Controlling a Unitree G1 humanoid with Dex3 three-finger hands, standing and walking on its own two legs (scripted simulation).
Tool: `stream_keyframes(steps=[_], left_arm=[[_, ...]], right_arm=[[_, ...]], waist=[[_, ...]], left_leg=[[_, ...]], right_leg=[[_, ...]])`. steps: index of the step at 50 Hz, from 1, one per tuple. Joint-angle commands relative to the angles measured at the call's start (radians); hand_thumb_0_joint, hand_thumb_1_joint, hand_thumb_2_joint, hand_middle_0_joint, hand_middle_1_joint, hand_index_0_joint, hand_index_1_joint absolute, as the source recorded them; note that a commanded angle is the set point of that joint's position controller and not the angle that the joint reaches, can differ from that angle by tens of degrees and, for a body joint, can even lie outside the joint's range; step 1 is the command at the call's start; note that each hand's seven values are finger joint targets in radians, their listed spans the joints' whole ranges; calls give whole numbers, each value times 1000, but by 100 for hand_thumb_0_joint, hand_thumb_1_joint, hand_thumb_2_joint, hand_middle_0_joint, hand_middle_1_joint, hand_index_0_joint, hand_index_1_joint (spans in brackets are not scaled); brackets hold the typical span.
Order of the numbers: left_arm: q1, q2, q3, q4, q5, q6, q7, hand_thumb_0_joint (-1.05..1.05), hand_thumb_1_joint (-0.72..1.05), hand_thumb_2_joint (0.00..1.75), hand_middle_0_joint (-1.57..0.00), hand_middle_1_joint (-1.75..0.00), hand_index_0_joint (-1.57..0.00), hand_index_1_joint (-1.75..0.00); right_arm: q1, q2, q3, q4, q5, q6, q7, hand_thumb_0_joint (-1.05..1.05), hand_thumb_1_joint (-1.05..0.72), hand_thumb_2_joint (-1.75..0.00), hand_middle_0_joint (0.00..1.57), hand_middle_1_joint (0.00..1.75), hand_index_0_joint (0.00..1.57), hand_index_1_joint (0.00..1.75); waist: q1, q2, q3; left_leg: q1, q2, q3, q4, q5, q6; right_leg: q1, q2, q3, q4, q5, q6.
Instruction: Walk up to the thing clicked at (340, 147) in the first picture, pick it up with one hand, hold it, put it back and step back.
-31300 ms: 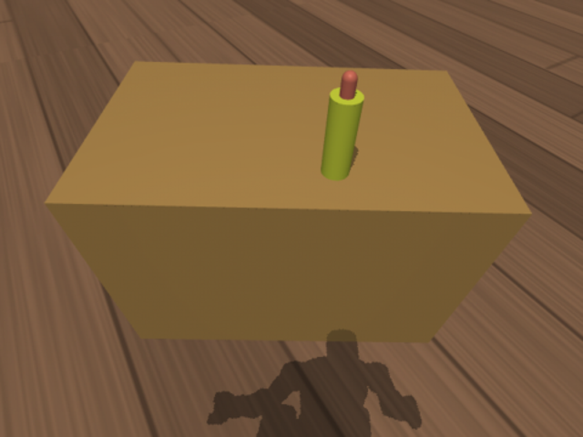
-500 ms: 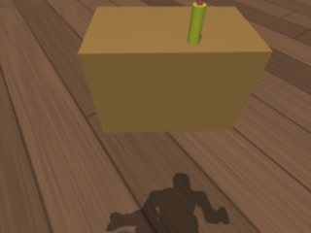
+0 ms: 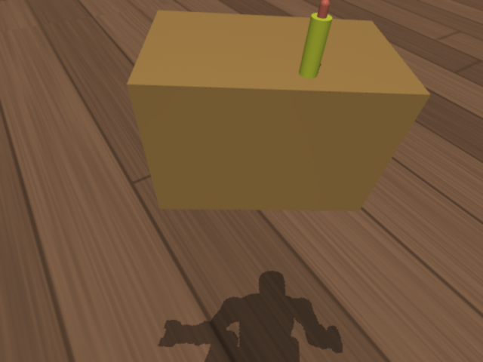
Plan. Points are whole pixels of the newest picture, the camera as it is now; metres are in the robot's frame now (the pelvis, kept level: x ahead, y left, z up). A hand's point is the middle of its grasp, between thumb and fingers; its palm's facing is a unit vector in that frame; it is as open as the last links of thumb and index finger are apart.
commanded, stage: step back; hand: right
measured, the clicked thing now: (316, 39) +1.07 -0.22 +0.05
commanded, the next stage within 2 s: stand in 0.26 s
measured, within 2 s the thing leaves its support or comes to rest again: neither
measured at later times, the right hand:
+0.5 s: hand out of the picture +0.12 -0.25 -0.14, palm faces -0.03 +0.94 -0.35, open 7.4 cm
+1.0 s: hand out of the picture +0.04 -0.26 -0.14, palm faces -0.02 +0.94 -0.34, open 7.4 cm
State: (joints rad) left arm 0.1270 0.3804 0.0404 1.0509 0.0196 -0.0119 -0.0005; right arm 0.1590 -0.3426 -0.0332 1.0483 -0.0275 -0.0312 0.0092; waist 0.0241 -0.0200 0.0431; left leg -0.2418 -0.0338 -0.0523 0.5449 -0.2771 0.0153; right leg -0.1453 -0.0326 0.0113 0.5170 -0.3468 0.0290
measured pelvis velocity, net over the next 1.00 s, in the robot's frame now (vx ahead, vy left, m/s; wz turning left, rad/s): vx -0.02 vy -0.01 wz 0.00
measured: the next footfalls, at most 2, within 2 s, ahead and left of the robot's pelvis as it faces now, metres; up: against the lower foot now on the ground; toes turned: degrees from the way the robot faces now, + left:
none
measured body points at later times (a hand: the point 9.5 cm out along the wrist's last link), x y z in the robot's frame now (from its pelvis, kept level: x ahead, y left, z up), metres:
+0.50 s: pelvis +0.00 -0.01 +0.01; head +0.02 +0.00 +0.46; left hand +0.08 +0.30 -0.13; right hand +0.12 -0.30 -0.12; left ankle +0.01 +0.11 -0.73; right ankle -0.04 -0.14 -0.73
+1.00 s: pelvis -0.02 -0.01 +0.01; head -0.02 -0.01 +0.46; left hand +0.04 +0.30 -0.12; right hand +0.04 -0.31 -0.12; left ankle +0.01 +0.11 -0.73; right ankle -0.04 -0.14 -0.73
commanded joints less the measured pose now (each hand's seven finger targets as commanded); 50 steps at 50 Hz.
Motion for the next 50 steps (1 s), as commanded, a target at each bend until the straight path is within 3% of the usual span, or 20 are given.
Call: stream_keyframes(steps=[1,4,10,12,13,14,16,18,21,27,36,39,43,47,50], left_arm=[[-49,200,40,-63,-9,-32,16,0,90,90,-20,-30,-20,-30],[-40,202,39,-56,-9,-26,19,0,90,90,-20,-30,-20,-30],[-57,232,43,-46,1,-22,22,0,90,90,-20,-30,-20,-30],[-86,237,47,-51,2,-23,22,0,90,90,-20,-30,-20,-30],[-92,197,24,-40,-15,-19,19,0,90,90,-20,-30,-20,-30],[-98,182,20,-40,-23,-17,20,0,90,90,-20,-30,-20,-30],[-87,174,15,-34,-25,-16,22,0,90,90,-20,-30,-20,-30],[-91,179,20,-25,-22,-12,24,0,90,90,-20,-30,-20,-30],[-84,181,17,-8,-17,-16,20,0,90,90,-20,-30,-20,-30],[-88,184,14,13,-11,-17,16,0,90,90,-20,-30,-20,-30],[-79,172,8,30,-10,-19,7,0,90,90,-20,-30,-20,-30],[-71,178,10,36,-10,-20,7,0,90,90,-20,-30,-20,-30],[-68,177,11,36,-9,-18,3,0,90,90,-20,-30,-20,-30],[-54,182,11,35,-10,-23,3,0,90,90,-20,-30,-20,-30],[-51,178,9,34,-11,-19,3,0,90,90,-20,-30,-20,-30]], right_arm=[[-43,-228,-57,-62,11,-21,-24,0,-90,-90,20,30,20,30],[-63,-218,-57,-66,14,-13,-25,0,-90,-90,20,30,20,30],[-128,-202,-55,-74,8,-3,-20,0,-90,-90,20,30,20,30],[-111,-193,-53,-61,5,-2,-20,0,-90,-90,20,30,20,30],[-127,-204,-39,-72,16,0,-19,0,-90,-90,20,30,20,30],[-112,-209,-38,-60,18,-2,-18,0,-90,-90,20,30,20,30],[-108,-230,-36,-46,15,-6,-21,0,-90,-90,20,30,20,30],[-127,-226,-33,-48,16,-6,-26,0,-90,-90,20,30,20,30],[-147,-207,-23,-44,25,0,-26,0,-90,-90,20,30,20,30],[-151,-208,-16,-23,25,0,-23,0,-90,-90,20,30,20,30],[-149,-221,-14,5,20,-1,-15,0,-90,-90,20,30,20,30],[-137,-213,-13,11,20,-4,-14,0,-90,-90,20,30,20,30],[-112,-219,-11,19,18,-4,-12,0,-90,-90,20,30,20,30],[-101,-215,-9,23,19,-5,-11,0,-90,-90,20,30,20,30],[-91,-218,-6,25,18,-5,-12,0,-90,-90,20,30,20,30]], waist=[[1,78,-134],[8,66,-156],[11,-18,-77],[-4,-36,-75],[-24,16,-37],[-28,23,-54],[-19,32,-107],[-17,51,-136],[-17,38,-127],[-21,23,-110],[-17,34,-43],[-18,22,-47],[-23,35,-18],[-23,17,-42],[-25,40,-18]], left_leg=[[86,143,-98,-47,599,57],[73,133,-81,-30,553,55],[-31,83,-52,17,286,47],[-22,78,-36,15,291,33],[85,111,-101,-60,429,24],[130,137,-115,-87,490,31],[150,154,-115,-87,596,40],[182,161,-110,-106,623,32],[173,143,-88,-137,514,20],[164,143,-81,-191,412,10],[107,137,-96,-252,186,4],[111,140,-100,-253,204,4],[76,140,-109,-280,109,4],[108,140,-104,-260,165,6],[78,138,-109,-278,109,2]], right_leg=[[64,-54,20,-27,345,-63],[95,-63,17,-11,379,-68],[71,-103,76,-65,258,-100],[67,-138,96,-74,266,-119],[-47,-116,120,-92,397,-87],[-31,-81,72,-93,391,-60],[56,-68,53,-97,429,-42],[85,-65,45,-102,434,-42],[108,-77,55,-156,431,-41],[113,-84,58,-206,369,-41],[64,-86,75,-265,182,-42],[64,-87,75,-261,189,-42],[52,-82,77,-263,140,-46],[41,-88,86,-268,167,-45],[33,-82,81,-262,133,-45]])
